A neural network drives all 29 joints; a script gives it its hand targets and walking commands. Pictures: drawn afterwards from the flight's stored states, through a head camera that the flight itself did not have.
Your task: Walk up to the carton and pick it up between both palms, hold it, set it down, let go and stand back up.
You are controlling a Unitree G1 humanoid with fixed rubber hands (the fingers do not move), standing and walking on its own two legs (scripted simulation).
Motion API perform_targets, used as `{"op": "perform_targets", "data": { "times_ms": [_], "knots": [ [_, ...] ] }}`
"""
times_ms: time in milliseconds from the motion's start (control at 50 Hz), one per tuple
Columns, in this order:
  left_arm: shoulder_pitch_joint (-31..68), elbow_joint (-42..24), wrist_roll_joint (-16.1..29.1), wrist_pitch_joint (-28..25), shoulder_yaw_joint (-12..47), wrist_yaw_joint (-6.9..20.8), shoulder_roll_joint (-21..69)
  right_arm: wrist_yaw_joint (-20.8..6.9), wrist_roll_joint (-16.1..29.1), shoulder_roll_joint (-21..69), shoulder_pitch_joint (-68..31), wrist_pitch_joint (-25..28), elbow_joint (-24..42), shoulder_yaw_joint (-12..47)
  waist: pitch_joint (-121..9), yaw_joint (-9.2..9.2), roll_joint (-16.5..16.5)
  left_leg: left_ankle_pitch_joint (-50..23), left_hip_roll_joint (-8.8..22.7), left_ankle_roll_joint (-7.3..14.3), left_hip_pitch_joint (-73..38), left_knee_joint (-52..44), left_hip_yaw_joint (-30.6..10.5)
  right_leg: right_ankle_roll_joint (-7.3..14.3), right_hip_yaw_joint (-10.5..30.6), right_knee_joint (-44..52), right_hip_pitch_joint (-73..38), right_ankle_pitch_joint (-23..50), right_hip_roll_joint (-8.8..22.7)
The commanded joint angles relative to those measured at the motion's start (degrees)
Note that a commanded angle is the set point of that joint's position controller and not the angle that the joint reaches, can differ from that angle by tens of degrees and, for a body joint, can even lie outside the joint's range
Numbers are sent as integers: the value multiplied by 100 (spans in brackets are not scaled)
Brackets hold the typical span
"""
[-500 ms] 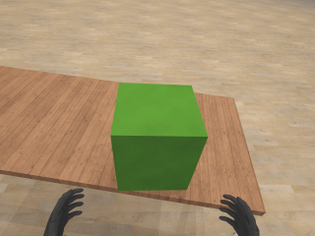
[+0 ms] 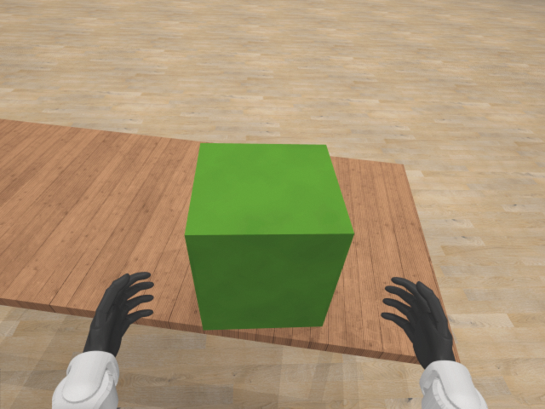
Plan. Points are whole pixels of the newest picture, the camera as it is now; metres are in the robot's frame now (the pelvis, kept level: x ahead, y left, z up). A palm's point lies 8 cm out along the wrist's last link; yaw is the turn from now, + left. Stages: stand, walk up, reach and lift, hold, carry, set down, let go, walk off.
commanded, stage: reach and lift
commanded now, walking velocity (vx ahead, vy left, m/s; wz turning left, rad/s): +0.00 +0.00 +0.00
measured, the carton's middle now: (263, 238) +0.40 +0.03 +0.05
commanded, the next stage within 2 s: none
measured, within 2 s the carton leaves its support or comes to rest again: neither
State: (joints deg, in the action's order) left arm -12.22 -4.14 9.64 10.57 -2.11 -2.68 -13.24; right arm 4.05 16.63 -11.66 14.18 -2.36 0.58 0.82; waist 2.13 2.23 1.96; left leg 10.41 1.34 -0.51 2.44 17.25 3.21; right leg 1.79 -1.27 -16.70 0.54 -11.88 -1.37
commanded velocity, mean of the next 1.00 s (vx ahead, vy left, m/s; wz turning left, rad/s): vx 0.00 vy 0.00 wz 0.00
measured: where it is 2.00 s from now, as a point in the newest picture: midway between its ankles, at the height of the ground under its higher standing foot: outside the picture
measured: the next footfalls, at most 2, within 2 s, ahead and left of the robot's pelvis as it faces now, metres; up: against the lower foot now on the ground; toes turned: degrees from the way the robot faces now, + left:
none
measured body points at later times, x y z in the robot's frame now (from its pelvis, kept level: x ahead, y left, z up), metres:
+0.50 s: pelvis -0.02 +0.00 +0.00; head -0.01 +0.01 +0.45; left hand +0.30 +0.24 +0.10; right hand +0.32 -0.19 +0.11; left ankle -0.01 +0.12 -0.75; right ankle -0.03 -0.10 -0.75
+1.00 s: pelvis -0.03 +0.00 +0.00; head -0.01 +0.02 +0.45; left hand +0.36 +0.23 +0.16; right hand +0.38 -0.19 +0.16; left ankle -0.01 +0.12 -0.75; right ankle -0.02 -0.10 -0.75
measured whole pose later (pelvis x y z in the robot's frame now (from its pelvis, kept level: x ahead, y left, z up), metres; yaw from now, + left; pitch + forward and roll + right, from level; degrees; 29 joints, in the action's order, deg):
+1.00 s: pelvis -0.03 +0.00 +0.00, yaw -2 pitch +1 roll +0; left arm 33.5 8.1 8.4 41.8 -11.5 -3.7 -17.5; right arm 6.3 28.9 -22.0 -36.6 -23.1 -23.4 4.0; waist 0.3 0.2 2.4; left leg 8.9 2.2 -0.3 12.1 20.2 3.7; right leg 1.7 0.4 -18.8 10.4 -9.3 -2.4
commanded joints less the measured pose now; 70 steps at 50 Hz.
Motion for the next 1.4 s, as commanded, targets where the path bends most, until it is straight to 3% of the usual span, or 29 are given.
{"op": "perform_targets", "data": {
  "times_ms": [0, 60, 80, 220, 400, 500, 560, 640, 680, 760, 880, 940, 980, 1020, 1160, 1200, 1280, 1300, 1320, 1380],
  "knots": [
    [1331, -1063, 45, 361, -457, 37, -523, 83, 105, -666, -1224, -200, 975, -312, -487, -23, -293, -1788, -130, -47, -710, 29, -218, -7, 389, 411, 894, 1020, 106],
    [1560, -804, -4, 642, -627, 126, -568, 152, 130, -738, -1535, -414, 725, -289, -525, -13, -143, -1586, -144, 15, -681, -20, -176, -103, 381, 402, 818, 1237, 137],
    [1849, -785, -43, 732, -712, 119, -527, 150, 183, -700, -1744, -473, 598, -239, -530, 46, -255, -1598, -124, 4, -662, -18, -176, -64, 407, 400, 781, 1126, 137],
    [2652, -893, -33, 1272, -987, 214, -628, 261, 220, -877, -2867, -750, 628, -287, -1099, -3, -110, -1475, -192, 51, -637, 17, -127, -199, 460, 300, 552, 1491, 154],
    [3755, -823, -42, 1902, -1071, 186, -745, 384, 361, -1046, -4012, -1216, 350, -301, -1423, -88, -118, -1076, -160, 82, -517, 11, -80, -275, 428, 246, 628, 1205, 80],
    [4329, -826, -88, 2272, -1200, 149, -834, 427, 443, -1301, -4687, -1479, 57, -311, -1879, -110, -117, -1384, -133, 87, -613, 103, -84, -319, 352, 152, 600, 1485, 1],
    [4615, -596, -142, 2520, -1150, 106, -788, 414, 628, -1407, -4939, -1609, -354, -257, -1964, -145, -306, -1504, -72, 3, -655, 193, -64, -240, 316, 118, 708, 1432, -54],
    [5020, -621, -162, 2762, -1180, 60, -856, 392, 881, -1549, -5477, -1677, -399, -226, -2132, -136, -300, -1848, -115, -25, -824, 285, -65, -272, 222, 51, 647, 1786, -141],
    [5249, -796, -156, 2816, -1153, 12, -886, 359, 901, -1700, -5742, -1675, -579, -348, -2344, -245, -416, -2025, -80, -71, -922, 335, -126, -212, 197, 55, 773, 1853, -154],
    [5633, -310, -211, 2948, -1132, -26, -976, 322, 1021, -1784, -6244, -1785, -898, -179, -2351, -222, -312, -2017, -73, -29, -818, 373, -150, -252, 212, 19, 755, 2012, -157],
    [6495, 87, -139, 2976, -1158, -93, -1243, 246, 1195, -1922, -7093, -1865, -1348, -128, -2624, -175, -285, -1732, -106, 39, -607, 357, -153, -265, 221, -15, 765, 1836, -120],
    [6740, 462, -112, 2921, -1173, -145, -1342, 185, 1279, -2000, -7408, -1877, -1719, -66, -2847, -39, -349, -1757, -85, 66, -456, 371, -184, -284, 259, -96, 682, 1898, -118],
    [7059, 667, -111, 2910, -1158, -138, -1390, 166, 1240, -2084, -7679, -1887, -1999, -100, -2895, -125, -237, -1812, -73, 60, -500, 401, -218, -284, 213, -78, 713, 1949, -117],
    [7297, 813, -42, 2876, -1081, -138, -1403, 139, 1271, -2132, -7908, -1872, -2210, -105, -3081, -105, -354, -1819, -53, 33, -586, 433, -209, -263, 172, -54, 783, 1791, -135],
    [8274, 1856, 248, 2689, -724, -213, -1504, 4, 1262, -2236, -8905, -1916, -3152, -91, -3258, -178, -303, -1199, -18, 43, -394, 403, -234, -204, 134, -9, 1105, 1176, -104],
    [8508, 2169, 211, 2591, -648, -191, -1586, -22, 1238, -2209, -9023, -1897, -3526, -26, -3377, -193, -416, -1341, -30, 70, -447, 443, -247, -193, 160, -47, 1053, 1410, -69],
    [8883, 2795, 167, 2361, -635, -154, -1749, -2, 1175, -2146, -9455, -1857, -3954, 34, -3377, -135, -197, -1238, -55, 119, -81, 431, -273, -337, 174, -102, 742, 1602, -42],
    [9072, 2817, 195, 2324, -588, -157, -1734, 6, 1181, -2149, -9594, -1850, -4041, 30, -3407, -164, -316, -1270, -72, 90, 0, 430, -252, -293, 202, -126, 692, 1694, -18],
    [9166, 2934, 228, 2269, -602, -160, -1790, 22, 1147, -2178, -9742, -1819, -4063, 57, -3500, -170, -149, -1248, -61, 104, 57, 444, -286, -351, 164, -137, 618, 1730, -12],
    [9367, 3385, 269, 2127, -483, -189, -1866, 2, 1204, -2124, -10011, -1804, -4494, 157, -3592, -76, -273, -1294, -41, 74, 185, 452, -274, -361, 138, -192, 632, 1804, -14]
  ]
}}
